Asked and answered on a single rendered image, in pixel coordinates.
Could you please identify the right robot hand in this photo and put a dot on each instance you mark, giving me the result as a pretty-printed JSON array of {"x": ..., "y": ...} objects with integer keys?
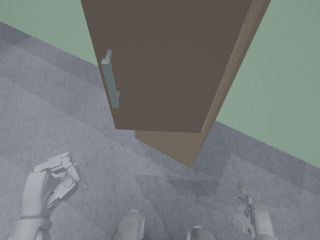
[{"x": 257, "y": 220}]

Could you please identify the robot thigh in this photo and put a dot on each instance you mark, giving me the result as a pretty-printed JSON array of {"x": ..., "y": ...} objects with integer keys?
[
  {"x": 130, "y": 227},
  {"x": 198, "y": 234}
]

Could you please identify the right robot thigh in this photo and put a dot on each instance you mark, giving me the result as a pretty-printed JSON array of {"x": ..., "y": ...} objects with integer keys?
[{"x": 198, "y": 234}]

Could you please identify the left robot hand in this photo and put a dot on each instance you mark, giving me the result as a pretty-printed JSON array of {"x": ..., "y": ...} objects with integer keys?
[{"x": 37, "y": 198}]

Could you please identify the handle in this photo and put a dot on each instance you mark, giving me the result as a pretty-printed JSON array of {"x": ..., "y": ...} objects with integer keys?
[{"x": 109, "y": 79}]

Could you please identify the left robot thigh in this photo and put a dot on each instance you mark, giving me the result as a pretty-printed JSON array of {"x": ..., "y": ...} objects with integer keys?
[{"x": 130, "y": 227}]

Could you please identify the cupboard door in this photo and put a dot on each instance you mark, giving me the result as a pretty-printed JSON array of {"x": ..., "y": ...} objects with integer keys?
[{"x": 168, "y": 57}]

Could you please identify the left robot forearm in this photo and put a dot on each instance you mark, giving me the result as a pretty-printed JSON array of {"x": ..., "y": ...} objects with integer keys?
[{"x": 31, "y": 228}]

